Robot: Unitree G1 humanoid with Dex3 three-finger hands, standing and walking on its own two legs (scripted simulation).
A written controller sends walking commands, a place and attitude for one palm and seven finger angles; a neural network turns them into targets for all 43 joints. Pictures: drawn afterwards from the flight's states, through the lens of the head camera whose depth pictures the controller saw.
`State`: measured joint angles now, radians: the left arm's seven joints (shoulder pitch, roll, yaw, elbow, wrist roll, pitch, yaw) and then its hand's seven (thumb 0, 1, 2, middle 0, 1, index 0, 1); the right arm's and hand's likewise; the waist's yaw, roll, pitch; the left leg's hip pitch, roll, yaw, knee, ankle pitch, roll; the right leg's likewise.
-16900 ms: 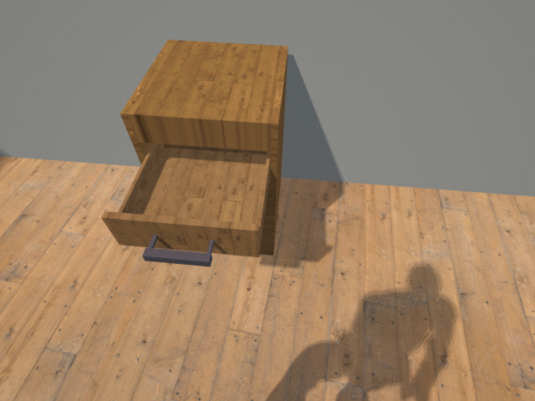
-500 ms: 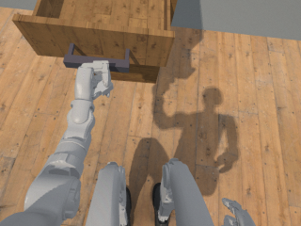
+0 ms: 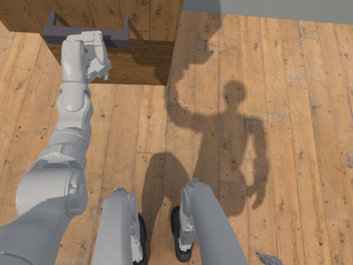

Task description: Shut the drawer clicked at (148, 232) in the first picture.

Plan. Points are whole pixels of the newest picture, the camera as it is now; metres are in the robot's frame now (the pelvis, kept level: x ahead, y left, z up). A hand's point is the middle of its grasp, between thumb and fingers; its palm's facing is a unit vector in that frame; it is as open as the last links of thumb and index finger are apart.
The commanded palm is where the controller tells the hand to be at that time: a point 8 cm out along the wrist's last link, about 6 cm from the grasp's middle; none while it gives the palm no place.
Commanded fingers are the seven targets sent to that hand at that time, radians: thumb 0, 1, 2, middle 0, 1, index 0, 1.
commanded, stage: push the drawer shut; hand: left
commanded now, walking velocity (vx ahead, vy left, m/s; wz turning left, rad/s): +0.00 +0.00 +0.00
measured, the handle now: (89, 28) +0.61 +0.15 +0.01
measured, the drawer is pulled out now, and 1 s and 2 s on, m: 0.13 0.03 0.01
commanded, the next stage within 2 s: pull the fist back off the drawer in 0.94 s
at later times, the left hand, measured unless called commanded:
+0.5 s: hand (105, 40) +0.58 +0.11 +0.01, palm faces -0.02 -1.00 -0.05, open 2.8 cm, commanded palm +0.59 +0.12 +0.01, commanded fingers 0.00 0.90 0.90 -1.40 -1.60 -1.40 -1.60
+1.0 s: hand (106, 16) +0.64 +0.11 +0.01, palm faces +0.00 -1.00 -0.05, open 3.1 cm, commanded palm +0.65 +0.09 +0.01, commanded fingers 0.00 0.90 0.90 -1.40 -1.60 -1.40 -1.60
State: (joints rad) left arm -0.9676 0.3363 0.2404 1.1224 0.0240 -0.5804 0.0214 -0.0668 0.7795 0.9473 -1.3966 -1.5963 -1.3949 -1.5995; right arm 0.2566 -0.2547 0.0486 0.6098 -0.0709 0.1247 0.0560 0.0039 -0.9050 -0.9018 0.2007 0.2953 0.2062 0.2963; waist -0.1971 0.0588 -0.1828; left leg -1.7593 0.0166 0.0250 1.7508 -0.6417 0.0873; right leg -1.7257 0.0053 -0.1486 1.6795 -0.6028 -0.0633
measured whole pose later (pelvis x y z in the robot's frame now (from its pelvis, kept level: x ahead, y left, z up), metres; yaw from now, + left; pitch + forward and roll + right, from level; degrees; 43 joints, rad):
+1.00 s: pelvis -0.01 +0.01 -0.02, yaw -4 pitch +41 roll -10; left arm -1.44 0.66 0.31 1.34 0.16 -0.39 0.01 0.01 0.72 0.92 -1.40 -1.60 -1.40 -1.60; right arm 0.36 -0.25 0.13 0.59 -0.11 0.09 0.08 0.00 -0.90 -0.90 0.20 0.30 0.21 0.30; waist -0.39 0.06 -0.10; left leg -1.92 0.03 -0.01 1.83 -0.63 0.10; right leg -1.86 0.02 -0.19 1.71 -0.57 -0.05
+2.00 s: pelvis +0.02 -0.01 +0.02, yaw -1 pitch +38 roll -5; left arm -0.88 0.41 0.32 0.79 -0.02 -0.40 -0.06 0.02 0.90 0.90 -1.39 -1.60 -1.39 -1.60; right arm 0.25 -0.25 0.03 0.52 -0.04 0.18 0.08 0.00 -0.91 -0.90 0.20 0.29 0.20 0.30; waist -0.20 0.07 -0.14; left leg -1.69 0.03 0.02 1.69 -0.66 0.07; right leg -1.67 0.04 -0.14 1.61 -0.61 -0.07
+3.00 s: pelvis +0.09 +0.01 +0.24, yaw +4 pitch -1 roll -1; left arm 0.52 0.37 0.24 -0.46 -0.10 0.00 0.11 0.02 0.89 0.90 -1.40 -1.60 -1.39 -1.60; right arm 0.22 -0.23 0.05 0.52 0.04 -0.04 -0.06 0.01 -0.90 -0.90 0.20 0.30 0.21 0.30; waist 0.05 0.08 -0.04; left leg -0.17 -0.05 0.03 0.51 -0.33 0.07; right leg -0.16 0.03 -0.06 0.46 -0.30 -0.02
